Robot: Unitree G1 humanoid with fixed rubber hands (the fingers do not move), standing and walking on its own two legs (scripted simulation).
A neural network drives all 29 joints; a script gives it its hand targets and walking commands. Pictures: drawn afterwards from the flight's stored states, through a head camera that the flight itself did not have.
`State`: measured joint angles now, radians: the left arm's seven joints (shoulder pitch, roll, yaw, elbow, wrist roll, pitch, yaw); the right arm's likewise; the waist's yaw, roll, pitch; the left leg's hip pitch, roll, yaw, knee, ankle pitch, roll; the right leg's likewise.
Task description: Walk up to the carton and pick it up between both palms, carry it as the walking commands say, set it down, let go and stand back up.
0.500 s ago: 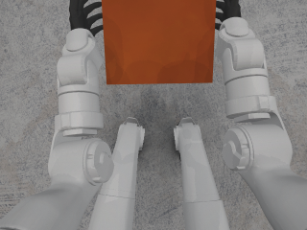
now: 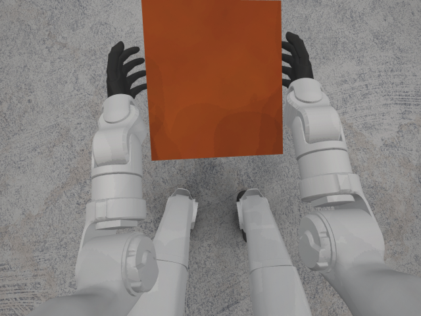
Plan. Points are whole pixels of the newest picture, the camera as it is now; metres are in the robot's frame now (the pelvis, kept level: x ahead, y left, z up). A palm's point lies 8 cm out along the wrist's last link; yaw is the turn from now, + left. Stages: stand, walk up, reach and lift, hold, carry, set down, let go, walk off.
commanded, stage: reach and lift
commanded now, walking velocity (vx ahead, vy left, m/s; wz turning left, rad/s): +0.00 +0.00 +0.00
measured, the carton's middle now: (209, 91) +0.48 +0.04 -0.13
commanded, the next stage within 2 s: none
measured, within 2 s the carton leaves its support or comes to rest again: neither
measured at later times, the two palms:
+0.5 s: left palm (85, 87) +0.41 +0.18 +0.06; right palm (327, 62) +0.45 -0.11 +0.06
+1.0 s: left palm (59, 79) +0.39 +0.17 +0.12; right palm (356, 69) +0.42 -0.11 +0.11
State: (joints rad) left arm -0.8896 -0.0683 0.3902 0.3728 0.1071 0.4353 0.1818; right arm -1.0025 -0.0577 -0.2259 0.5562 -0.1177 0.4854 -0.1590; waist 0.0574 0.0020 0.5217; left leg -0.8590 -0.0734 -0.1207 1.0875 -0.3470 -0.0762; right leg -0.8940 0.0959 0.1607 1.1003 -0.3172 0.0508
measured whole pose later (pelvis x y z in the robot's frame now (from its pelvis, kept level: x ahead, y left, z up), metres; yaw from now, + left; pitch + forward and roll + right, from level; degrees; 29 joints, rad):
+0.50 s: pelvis +0.04 +0.01 +0.05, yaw +1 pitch +8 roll +0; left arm -0.68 -0.14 0.41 0.57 0.22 0.51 0.18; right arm -0.79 0.03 -0.32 0.74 -0.23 0.50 -0.14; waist 0.06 0.01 0.06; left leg -0.69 -0.07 -0.15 0.82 -0.27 -0.05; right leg -0.71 0.07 0.15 0.81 -0.24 0.05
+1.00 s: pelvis +0.11 +0.00 +0.09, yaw +1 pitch -1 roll +0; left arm -0.32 -0.17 0.25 0.44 0.25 0.66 0.18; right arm -0.31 0.16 -0.19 0.48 -0.23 0.60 -0.19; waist 0.07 0.02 -0.10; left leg -0.20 -0.02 -0.15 0.45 -0.24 -0.04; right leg -0.23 0.05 0.15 0.47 -0.22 0.01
